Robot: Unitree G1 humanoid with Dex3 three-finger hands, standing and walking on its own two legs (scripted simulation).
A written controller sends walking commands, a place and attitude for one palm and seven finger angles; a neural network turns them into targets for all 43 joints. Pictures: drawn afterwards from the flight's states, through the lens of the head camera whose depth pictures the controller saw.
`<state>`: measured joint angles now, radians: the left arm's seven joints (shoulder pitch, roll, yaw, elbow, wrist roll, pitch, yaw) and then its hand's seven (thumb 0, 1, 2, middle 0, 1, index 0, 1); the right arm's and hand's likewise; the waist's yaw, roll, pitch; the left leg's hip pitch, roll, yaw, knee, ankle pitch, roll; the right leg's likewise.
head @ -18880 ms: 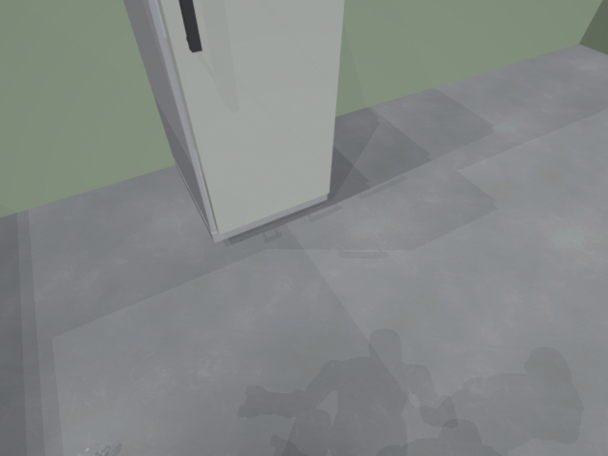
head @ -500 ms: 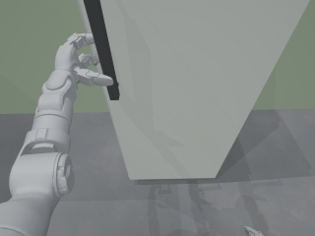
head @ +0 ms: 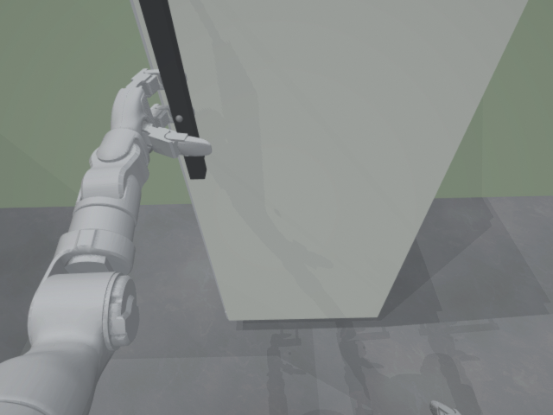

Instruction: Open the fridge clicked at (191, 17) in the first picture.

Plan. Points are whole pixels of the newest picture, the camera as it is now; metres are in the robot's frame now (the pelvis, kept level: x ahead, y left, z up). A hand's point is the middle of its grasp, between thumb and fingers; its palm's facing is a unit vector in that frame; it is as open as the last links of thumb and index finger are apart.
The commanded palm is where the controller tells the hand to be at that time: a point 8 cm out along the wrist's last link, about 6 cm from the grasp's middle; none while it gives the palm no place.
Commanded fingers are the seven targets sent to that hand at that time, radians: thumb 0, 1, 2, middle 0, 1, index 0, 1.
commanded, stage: slide the fingers in behind the handle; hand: left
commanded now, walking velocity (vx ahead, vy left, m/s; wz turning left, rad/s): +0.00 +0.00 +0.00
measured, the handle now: (177, 72) +0.52 +0.15 +0.25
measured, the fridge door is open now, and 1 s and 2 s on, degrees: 0 0 0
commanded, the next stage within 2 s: grip the handle and tug to test in 0.64 s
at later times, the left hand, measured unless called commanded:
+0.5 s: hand (182, 119) +0.46 +0.14 +0.21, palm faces +0.03 -1.00 +0.00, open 14.0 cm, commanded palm +0.44 +0.19 +0.22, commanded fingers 0.00 -0.50 0.30 -0.30 -1.20 -0.30 -1.20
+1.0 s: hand (189, 117) +0.46 +0.13 +0.21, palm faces +0.03 -1.00 +0.00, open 12.4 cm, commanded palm +0.44 +0.18 +0.22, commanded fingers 0.00 0.15 0.58 -0.37 -1.29 -0.37 -1.29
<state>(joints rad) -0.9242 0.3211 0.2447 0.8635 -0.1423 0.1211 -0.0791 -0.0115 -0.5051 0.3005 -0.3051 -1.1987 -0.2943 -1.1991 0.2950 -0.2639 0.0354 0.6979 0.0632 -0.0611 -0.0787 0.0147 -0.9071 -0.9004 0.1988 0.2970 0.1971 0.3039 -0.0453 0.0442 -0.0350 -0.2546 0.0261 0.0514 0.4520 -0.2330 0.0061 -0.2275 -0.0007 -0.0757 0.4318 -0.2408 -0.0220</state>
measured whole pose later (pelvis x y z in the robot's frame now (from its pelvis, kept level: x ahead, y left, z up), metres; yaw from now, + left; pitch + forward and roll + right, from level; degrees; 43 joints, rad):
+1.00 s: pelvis +0.00 +0.01 +0.00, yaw -1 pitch +2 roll +0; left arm -0.91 0.28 0.23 0.83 -0.13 0.10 -0.04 -0.01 -0.26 0.41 -0.33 -1.23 -0.33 -1.24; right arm 0.32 -0.25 0.03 0.71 0.06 -0.07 -0.07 0.01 -0.91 -0.90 0.20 0.30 0.20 0.30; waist -0.04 0.04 -0.04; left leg -0.25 0.02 0.07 0.45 -0.24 0.01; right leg -0.23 0.00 -0.06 0.43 -0.24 -0.02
